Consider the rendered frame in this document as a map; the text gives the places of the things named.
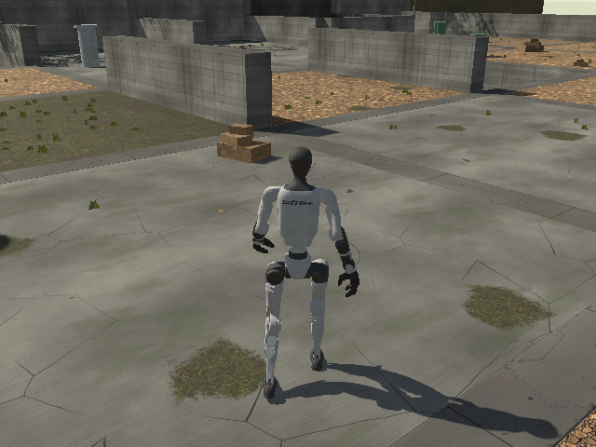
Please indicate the left robot forearm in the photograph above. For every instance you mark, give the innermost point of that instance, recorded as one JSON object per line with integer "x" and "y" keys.
{"x": 257, "y": 238}

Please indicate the left robot hand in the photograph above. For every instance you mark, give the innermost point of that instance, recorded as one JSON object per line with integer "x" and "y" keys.
{"x": 266, "y": 242}

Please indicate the left robot upper arm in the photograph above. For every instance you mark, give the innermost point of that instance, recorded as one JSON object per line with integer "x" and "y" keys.
{"x": 269, "y": 196}

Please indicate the robot right shin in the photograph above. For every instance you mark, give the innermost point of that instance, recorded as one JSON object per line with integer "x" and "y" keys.
{"x": 317, "y": 329}

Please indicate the right robot upper arm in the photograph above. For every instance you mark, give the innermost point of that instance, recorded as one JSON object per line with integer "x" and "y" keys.
{"x": 328, "y": 197}

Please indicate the robot left shin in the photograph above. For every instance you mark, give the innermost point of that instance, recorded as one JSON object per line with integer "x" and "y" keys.
{"x": 270, "y": 352}

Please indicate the right robot hand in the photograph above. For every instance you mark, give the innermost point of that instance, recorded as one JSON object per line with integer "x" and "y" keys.
{"x": 354, "y": 282}

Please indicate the right robot forearm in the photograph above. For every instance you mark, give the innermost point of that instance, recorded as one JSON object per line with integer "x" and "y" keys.
{"x": 345, "y": 254}

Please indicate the robot shin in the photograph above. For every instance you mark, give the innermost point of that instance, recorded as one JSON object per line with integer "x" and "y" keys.
{"x": 270, "y": 352}
{"x": 317, "y": 329}

